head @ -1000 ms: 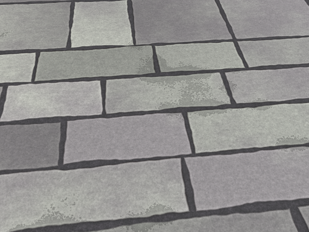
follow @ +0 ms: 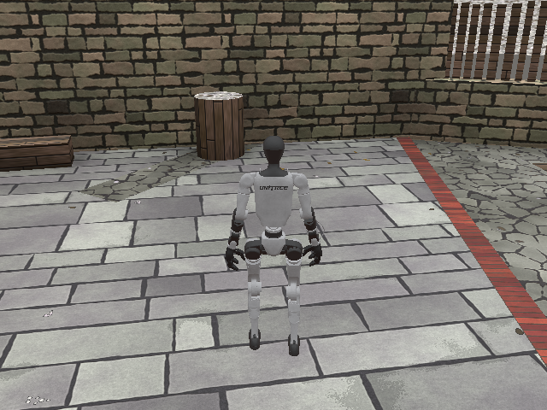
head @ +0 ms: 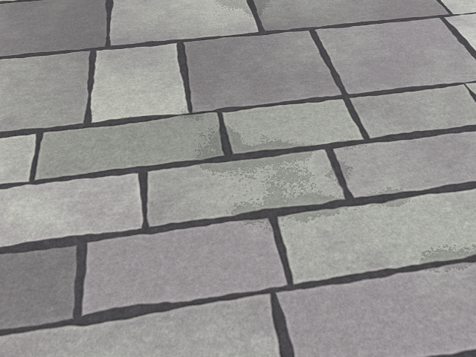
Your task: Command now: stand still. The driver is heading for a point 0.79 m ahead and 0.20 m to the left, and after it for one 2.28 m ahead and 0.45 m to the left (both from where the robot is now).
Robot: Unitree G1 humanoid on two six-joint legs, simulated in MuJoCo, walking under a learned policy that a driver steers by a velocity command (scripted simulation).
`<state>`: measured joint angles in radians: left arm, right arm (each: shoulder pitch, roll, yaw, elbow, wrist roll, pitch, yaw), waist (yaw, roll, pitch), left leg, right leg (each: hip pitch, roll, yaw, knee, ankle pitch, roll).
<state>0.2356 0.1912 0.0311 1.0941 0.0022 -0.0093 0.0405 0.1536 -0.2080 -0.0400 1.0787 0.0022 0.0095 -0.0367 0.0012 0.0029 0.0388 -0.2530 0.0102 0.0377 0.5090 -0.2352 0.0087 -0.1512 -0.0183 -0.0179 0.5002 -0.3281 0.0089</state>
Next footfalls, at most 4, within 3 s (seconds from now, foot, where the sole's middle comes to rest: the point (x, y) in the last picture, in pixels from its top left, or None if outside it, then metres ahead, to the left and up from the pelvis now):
0.96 right None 0.46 -0.12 -0.77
1.54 left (186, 294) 0.70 0.19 -0.77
2.06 right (203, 195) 1.08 0.16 -0.77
2.56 left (137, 154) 1.28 0.43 -0.77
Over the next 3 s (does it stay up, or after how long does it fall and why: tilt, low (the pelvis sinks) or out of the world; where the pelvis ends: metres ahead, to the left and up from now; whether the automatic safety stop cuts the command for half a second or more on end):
stays up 1.37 0.29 0.00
